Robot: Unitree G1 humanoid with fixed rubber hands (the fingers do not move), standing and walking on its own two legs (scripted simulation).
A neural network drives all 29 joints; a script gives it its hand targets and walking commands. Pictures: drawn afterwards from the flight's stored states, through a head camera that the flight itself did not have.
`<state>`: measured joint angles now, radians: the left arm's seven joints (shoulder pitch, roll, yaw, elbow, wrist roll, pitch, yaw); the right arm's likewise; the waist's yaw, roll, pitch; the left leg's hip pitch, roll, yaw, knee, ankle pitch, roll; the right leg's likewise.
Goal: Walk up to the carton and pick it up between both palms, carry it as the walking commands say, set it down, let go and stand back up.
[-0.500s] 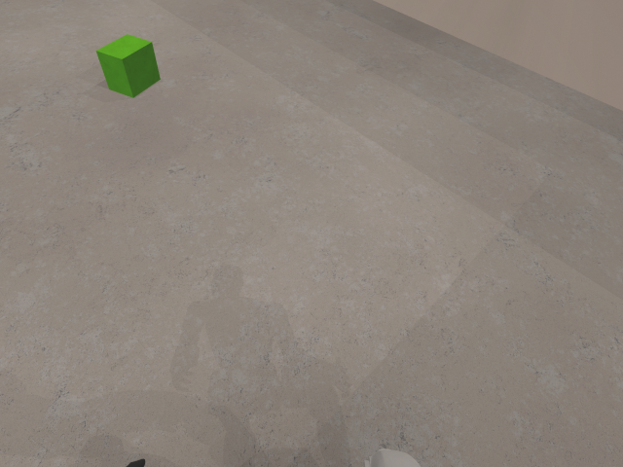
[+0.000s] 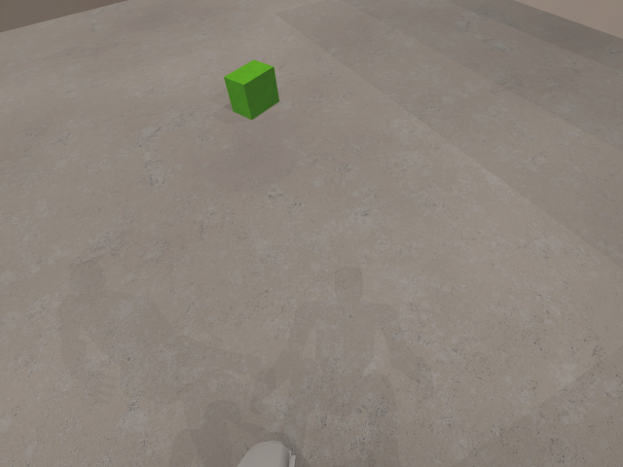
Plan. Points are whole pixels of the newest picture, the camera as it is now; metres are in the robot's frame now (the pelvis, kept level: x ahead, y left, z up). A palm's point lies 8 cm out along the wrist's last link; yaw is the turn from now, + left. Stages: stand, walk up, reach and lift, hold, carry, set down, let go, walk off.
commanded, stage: walk up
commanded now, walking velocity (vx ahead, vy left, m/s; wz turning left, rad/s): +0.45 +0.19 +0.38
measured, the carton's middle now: (252, 89) +2.15 +0.53 -0.67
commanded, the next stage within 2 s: none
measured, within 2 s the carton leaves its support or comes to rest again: neither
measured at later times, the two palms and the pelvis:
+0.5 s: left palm (144, 333) +0.34 +0.34 -0.12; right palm (444, 378) +0.28 -0.16 -0.13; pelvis +0.25 +0.09 +0.00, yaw +7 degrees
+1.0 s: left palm (159, 262) +0.49 +0.36 -0.12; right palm (416, 240) +0.56 -0.16 -0.14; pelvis +0.51 +0.09 +0.00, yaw +11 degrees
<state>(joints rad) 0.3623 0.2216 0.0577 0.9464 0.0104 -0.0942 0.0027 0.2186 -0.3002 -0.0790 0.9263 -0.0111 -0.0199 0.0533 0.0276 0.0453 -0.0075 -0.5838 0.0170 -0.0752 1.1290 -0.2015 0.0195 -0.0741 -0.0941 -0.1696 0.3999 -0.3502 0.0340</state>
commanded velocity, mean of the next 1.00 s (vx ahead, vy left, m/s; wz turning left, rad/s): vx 0.48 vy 0.13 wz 0.19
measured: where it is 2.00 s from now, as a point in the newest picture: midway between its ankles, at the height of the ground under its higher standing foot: (288, 268)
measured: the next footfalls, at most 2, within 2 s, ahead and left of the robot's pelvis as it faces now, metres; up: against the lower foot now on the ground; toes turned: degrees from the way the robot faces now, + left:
left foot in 0.24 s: +0.30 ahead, +0.14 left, +0.00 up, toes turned +8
right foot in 0.82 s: +0.56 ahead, -0.02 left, +0.00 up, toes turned +3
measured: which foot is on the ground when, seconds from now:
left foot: up 0.00-0.22, down 0.24-0.82, up 0.84-1.00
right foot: down 0.00-0.22, up 0.24-0.80, down 0.82-1.00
